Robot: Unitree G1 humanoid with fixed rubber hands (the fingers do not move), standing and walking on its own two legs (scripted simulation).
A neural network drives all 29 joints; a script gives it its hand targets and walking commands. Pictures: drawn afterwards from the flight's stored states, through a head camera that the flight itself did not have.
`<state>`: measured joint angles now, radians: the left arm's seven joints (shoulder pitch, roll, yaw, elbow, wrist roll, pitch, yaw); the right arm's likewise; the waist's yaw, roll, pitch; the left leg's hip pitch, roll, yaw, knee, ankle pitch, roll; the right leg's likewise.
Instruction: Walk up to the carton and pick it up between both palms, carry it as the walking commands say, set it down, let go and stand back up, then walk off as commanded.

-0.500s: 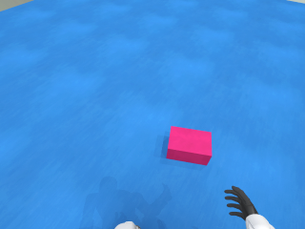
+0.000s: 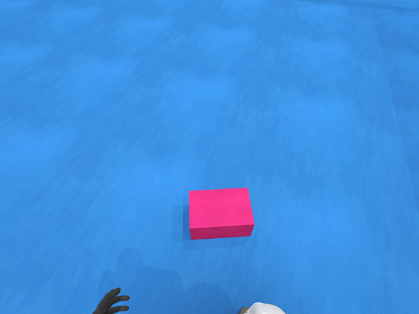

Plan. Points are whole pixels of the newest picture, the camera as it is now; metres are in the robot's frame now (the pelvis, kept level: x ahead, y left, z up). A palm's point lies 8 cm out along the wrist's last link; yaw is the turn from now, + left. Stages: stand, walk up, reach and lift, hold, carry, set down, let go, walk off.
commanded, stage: walk up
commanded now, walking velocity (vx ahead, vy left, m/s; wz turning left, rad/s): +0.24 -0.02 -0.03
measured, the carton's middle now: (219, 213) +0.63 -0.06 -0.70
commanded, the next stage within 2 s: none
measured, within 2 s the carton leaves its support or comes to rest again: neither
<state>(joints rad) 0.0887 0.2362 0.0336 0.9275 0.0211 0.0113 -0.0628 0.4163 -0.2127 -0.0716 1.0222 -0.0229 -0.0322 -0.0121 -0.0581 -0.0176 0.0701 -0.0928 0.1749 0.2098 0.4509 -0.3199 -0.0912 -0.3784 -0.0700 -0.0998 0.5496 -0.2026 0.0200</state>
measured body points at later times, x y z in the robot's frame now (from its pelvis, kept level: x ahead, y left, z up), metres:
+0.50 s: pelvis +0.09 -0.01 +0.00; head +0.10 -0.01 +0.45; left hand +0.07 +0.22 -0.16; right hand +0.17 -0.25 -0.14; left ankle +0.13 +0.10 -0.74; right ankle +0.08 -0.13 -0.73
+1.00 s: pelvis +0.10 -0.01 +0.01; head +0.11 -0.01 +0.46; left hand +0.09 +0.21 -0.15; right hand +0.09 -0.23 -0.15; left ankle +0.13 +0.10 -0.74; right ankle +0.08 -0.13 -0.74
